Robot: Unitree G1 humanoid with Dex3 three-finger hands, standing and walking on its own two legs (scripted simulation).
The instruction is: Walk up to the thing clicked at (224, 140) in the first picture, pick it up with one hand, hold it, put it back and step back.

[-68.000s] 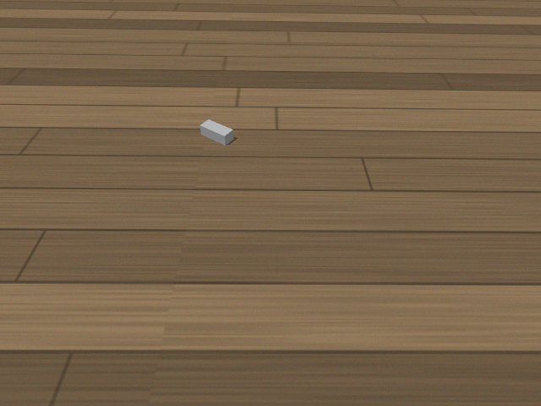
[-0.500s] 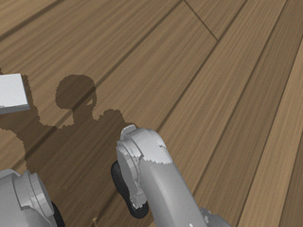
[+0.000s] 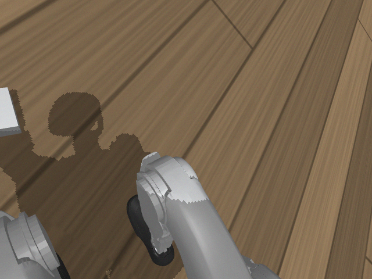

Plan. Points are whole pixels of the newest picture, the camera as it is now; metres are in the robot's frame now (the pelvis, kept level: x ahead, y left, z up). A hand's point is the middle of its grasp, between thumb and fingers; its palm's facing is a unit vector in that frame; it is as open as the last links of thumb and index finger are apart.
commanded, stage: open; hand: left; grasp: from above
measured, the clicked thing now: out of the picture +0.50 +0.25 -0.27
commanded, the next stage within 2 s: withdraw in 0.54 s
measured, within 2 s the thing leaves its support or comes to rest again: rests again in 0.88 s
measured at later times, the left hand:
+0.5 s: hand out of the picture +0.49 +0.26 -0.24, palm faces -0.45 -0.07 -0.89, open 13.0 cm
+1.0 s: hand out of the picture +0.53 +0.26 -0.17, palm faces -0.23 -0.07 -0.97, open 14.0 cm
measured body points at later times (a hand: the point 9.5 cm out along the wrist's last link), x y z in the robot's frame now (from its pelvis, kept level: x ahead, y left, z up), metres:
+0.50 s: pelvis +0.00 +0.00 +0.00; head +0.29 +0.11 +0.33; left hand +0.51 +0.26 -0.19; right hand +0.02 -0.25 -0.05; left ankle +0.07 +0.13 -0.27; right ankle +0.12 -0.11 -0.27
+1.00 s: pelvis +0.01 +0.00 +0.02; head +0.27 +0.10 +0.37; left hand +0.53 +0.26 -0.12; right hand +0.02 -0.25 -0.05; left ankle +0.07 +0.13 -0.27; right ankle +0.12 -0.11 -0.27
